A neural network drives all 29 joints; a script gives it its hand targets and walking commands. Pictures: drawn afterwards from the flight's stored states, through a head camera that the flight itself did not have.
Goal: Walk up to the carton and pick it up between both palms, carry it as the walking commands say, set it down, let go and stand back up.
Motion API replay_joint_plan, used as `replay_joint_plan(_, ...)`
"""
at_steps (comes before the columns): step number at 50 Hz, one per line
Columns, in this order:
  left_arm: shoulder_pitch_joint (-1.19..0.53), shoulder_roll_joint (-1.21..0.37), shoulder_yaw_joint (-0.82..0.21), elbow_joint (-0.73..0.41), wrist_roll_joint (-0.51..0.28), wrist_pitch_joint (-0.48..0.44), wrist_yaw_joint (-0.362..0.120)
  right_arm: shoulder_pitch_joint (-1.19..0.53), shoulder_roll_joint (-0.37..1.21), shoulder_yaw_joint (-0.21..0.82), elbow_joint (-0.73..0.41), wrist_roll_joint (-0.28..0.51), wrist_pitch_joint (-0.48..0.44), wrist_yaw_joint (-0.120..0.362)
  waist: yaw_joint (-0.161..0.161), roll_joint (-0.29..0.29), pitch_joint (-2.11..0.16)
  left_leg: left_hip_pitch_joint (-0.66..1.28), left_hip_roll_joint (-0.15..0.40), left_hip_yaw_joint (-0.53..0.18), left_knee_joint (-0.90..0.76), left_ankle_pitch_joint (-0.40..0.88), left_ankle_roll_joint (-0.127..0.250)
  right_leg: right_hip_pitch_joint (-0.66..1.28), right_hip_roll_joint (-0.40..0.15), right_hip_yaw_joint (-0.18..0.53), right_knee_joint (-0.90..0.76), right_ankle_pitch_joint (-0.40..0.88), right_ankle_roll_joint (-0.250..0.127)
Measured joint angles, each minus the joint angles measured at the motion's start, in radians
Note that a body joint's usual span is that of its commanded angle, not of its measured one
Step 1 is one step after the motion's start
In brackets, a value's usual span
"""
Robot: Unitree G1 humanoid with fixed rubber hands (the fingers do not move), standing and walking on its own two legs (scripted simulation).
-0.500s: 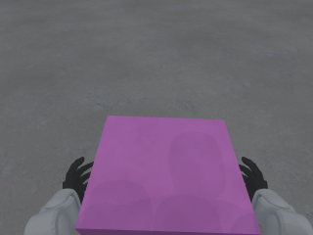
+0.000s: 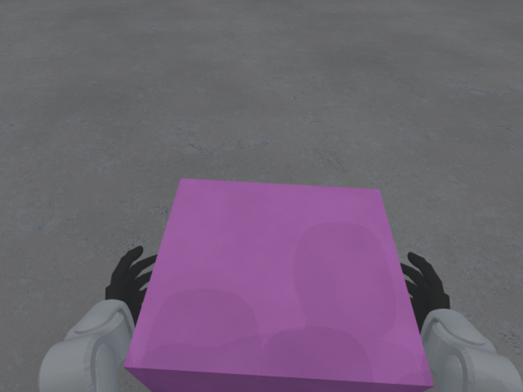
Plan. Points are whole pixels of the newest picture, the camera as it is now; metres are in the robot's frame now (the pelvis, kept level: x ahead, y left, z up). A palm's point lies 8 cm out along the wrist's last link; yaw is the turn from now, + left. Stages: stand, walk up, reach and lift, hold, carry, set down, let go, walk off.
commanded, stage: carry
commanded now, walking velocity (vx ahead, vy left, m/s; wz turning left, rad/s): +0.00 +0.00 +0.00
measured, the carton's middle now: (272, 306) +0.28 +0.01 +0.00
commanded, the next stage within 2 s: none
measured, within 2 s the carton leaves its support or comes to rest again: neither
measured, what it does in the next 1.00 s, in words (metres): walks backwards: left foot, then right foot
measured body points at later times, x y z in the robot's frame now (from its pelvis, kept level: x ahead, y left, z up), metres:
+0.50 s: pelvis -0.12 -0.01 +0.01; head -0.13 +0.00 +0.46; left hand +0.11 +0.21 +0.08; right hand +0.14 -0.19 +0.10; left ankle -0.10 +0.11 -0.73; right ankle -0.12 -0.15 -0.73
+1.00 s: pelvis -0.17 -0.01 +0.01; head -0.18 -0.01 +0.46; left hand +0.07 +0.19 +0.08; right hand +0.08 -0.21 +0.09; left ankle -0.11 +0.11 -0.73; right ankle -0.12 -0.15 -0.73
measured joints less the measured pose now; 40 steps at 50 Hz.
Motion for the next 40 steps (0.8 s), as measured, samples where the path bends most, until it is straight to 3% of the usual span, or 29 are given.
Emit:
replay_joint_plan(3, 0.034, -0.035, -0.007, 0.008, 0.022, 0.008, 0.002, 0.031, -0.023, -0.002, 0.012, 0.016, 0.016, 0.004, -0.034, -0.021, -0.009, -0.034, -0.043, 0.023, 0.22, -0.199, 0.0, -0.029, -0.029, 0.016, 0.009, 0.013, 0.0)
replay_joint_plan(6, 0.062, -0.046, 0.003, -0.023, 0.032, 0.021, 0.002, 0.025, -0.02, 0.0, 0.025, 0.031, 0.021, 0.003, -0.066, -0.043, -0.021, -0.002, -0.065, 0.041, 0.338, -0.219, 0.003, -0.046, -0.047, 0.022, -0.034, 0.062, -0.003)
replay_joint_plan(10, 0.051, -0.029, -0.018, -0.044, 0.046, 0.023, 0.001, 0.009, -0.033, 0.005, 0.027, 0.044, 0.008, 0.001, -0.084, -0.037, -0.055, 0.16, -0.079, 0.03, 0.082, -0.2, 0.013, -0.092, -0.061, -0.02, -0.058, 0.108, -0.003)
replay_joint_plan(12, 0.032, -0.011, -0.025, -0.038, 0.05, 0.022, 0.001, -0.006, -0.032, 0.005, 0.035, 0.045, 0.003, -0.004, -0.096, -0.033, -0.061, 0.199, -0.08, 0.014, -0.038, -0.132, 0.043, -0.119, -0.067, -0.047, -0.038, 0.088, 0.007)
replay_joint_plan(15, 0.056, 0.026, -0.017, -0.018, 0.034, 0.031, -0.005, 0.0, 0.007, 0.02, 0.057, 0.022, 0.014, -0.014, -0.078, -0.048, -0.078, 0.195, -0.075, 0.016, -0.063, -0.084, 0.047, -0.144, -0.058, -0.032, 0.049, -0.077, 0.024)
replay_joint_plan(19, 0.05, 0.026, -0.009, -0.013, 0.019, 0.051, -0.003, 0.03, 0.033, 0.005, 0.04, 0.013, 0.02, -0.013, -0.046, -0.038, -0.091, 0.189, -0.059, -0.012, -0.116, -0.036, 0.036, -0.112, -0.038, -0.012, 0.19, -0.105, 0.023)
replay_joint_plan(24, 0.024, 0.037, -0.003, -0.021, 0.005, 0.028, -0.003, -0.011, 0.019, 0.018, 0.022, 0.005, 0.016, -0.015, -0.005, -0.061, -0.082, 0.128, -0.065, 0.009, -0.075, -0.026, 0.023, 0.043, -0.057, -0.004, -0.075, -0.013, 0.032)
replay_joint_plan(27, 0.018, 0.016, -0.011, 0.003, 0.015, 0.017, 0.001, -0.011, -0.001, 0.01, 0.028, 0.009, 0.019, -0.011, -0.015, -0.015, -0.063, 0.118, -0.043, -0.009, -0.054, -0.018, 0.015, 0.041, -0.036, -0.017, -0.067, -0.003, 0.034)
replay_joint_plan(35, 0.039, 0.004, -0.008, -0.003, 0.021, 0.027, -0.002, 0.003, -0.002, 0.011, 0.026, 0.015, 0.033, -0.016, -0.062, -0.019, -0.046, 0.141, -0.049, 0.003, -0.079, 0.013, 0.011, 0.035, -0.045, -0.006, -0.04, 0.004, 0.026)
replay_joint_plan(40, 0.031, 0.015, -0.018, 0.003, 0.034, 0.03, -0.004, -0.009, -0.009, 0.015, 0.039, 0.013, 0.035, -0.013, -0.062, -0.037, -0.053, 0.14, -0.052, 0.007, -0.097, 0.037, 0.012, 0.026, -0.049, -0.005, -0.041, 0.019, 0.023)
